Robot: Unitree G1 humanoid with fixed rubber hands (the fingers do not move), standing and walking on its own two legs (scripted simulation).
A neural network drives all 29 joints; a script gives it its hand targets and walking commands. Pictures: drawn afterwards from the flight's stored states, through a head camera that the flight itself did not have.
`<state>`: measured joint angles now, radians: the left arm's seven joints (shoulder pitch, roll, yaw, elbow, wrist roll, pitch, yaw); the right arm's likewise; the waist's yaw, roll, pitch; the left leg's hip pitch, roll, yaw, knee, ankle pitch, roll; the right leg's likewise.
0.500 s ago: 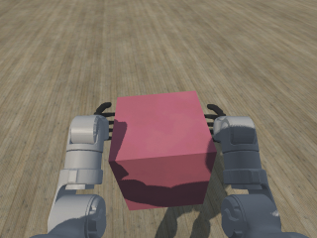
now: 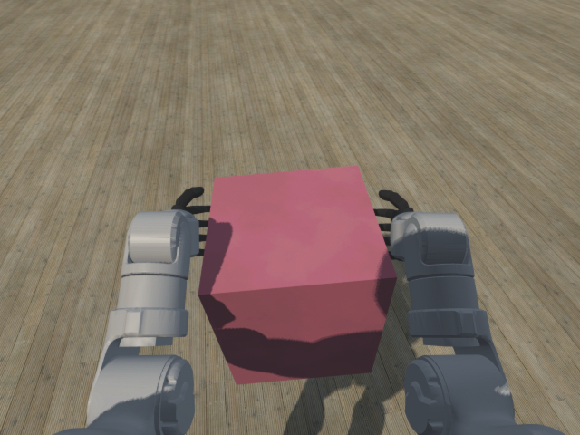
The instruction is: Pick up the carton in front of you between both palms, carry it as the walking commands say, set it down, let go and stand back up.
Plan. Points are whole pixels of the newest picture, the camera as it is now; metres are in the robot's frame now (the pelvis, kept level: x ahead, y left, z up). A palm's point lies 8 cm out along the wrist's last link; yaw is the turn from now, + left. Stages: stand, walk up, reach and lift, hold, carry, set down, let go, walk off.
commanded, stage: carry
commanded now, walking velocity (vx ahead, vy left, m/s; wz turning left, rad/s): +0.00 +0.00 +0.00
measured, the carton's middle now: (295, 278) +0.33 +0.00 +0.05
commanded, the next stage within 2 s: none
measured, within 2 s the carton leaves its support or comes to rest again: neither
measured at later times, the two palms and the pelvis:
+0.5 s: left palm (181, 230) +0.35 +0.15 +0.13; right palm (401, 232) +0.35 -0.15 +0.13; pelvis +0.00 +0.00 +0.00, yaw +0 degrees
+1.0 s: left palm (180, 225) +0.36 +0.16 +0.13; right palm (396, 226) +0.36 -0.14 +0.13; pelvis +0.02 +0.00 +0.00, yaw +0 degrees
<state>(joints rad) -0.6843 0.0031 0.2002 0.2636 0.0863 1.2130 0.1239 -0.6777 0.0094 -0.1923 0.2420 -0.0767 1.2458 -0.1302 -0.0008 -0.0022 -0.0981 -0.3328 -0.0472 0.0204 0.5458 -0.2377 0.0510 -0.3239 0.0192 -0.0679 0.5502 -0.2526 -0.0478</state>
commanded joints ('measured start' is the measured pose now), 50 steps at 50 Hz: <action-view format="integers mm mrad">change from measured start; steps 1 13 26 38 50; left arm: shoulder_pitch -709 -709 -708 -707 -707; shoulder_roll -1158 -1157 -1157 -1157 -1150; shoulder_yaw -527 -527 -528 -528 -527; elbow -105 -105 -106 -106 -81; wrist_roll -450 -450 -449 -449 -445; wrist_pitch -13 -13 -13 -12 -18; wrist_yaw -248 -248 -248 -248 -246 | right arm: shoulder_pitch -727 -727 -727 -727 -728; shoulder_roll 1117 1117 1117 1117 1104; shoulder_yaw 520 520 521 521 511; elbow -113 -114 -115 -116 -81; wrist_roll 427 428 428 428 424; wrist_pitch -43 -43 -43 -43 -46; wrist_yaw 247 247 247 247 248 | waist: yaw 0 0 -1 -1 36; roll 5 5 5 6 -122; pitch -340 -340 -341 -341 -207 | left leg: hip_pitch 114 115 117 118 -221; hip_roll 160 161 161 162 39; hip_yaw -130 -130 -129 -129 3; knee -64 -63 -63 -62 144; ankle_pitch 175 181 187 192 -230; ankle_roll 21 21 22 22 34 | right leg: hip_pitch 127 129 131 133 199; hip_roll -155 -155 -154 -154 -280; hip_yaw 131 130 129 128 417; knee -67 -65 -63 -61 -239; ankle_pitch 149 153 155 158 -462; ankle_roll -22 -21 -20 -19 -143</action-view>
